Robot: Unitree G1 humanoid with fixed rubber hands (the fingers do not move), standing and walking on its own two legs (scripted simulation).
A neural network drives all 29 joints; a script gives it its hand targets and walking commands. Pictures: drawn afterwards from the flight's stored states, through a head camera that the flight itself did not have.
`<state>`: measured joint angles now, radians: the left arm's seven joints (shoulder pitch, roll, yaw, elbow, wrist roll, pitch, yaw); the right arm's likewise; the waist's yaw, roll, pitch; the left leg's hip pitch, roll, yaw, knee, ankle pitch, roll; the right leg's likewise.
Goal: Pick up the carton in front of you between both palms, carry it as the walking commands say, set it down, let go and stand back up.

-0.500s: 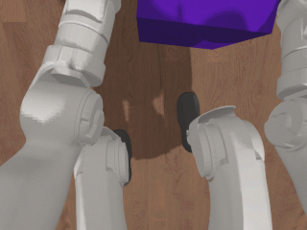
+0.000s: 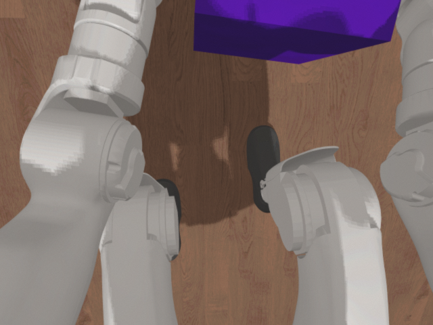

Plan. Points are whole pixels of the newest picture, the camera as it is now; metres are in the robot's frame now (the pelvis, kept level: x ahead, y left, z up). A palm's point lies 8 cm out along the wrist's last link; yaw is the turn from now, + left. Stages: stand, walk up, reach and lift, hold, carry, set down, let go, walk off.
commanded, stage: set down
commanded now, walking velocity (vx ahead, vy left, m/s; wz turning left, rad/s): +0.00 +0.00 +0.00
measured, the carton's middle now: out of the picture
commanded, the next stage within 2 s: let go in 1.30 s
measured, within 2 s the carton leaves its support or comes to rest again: rests again in 0.04 s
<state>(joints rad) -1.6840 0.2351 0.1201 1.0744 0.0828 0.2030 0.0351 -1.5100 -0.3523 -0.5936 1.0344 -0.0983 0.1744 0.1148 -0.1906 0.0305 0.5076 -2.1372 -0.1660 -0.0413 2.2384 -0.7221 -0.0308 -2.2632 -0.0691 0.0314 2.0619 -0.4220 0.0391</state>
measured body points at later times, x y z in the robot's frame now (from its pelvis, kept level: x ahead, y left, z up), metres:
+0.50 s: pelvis -0.01 -0.01 +0.02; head +0.37 -0.06 +0.25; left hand +0.63 +0.01 -0.11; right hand +0.52 -0.35 -0.12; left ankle +0.08 +0.11 -0.35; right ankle +0.15 -0.14 -0.35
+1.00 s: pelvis +0.02 -0.02 +0.14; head +0.37 -0.07 +0.41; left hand +0.64 +0.02 +0.03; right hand +0.52 -0.36 +0.03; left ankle +0.08 +0.11 -0.35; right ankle +0.15 -0.14 -0.35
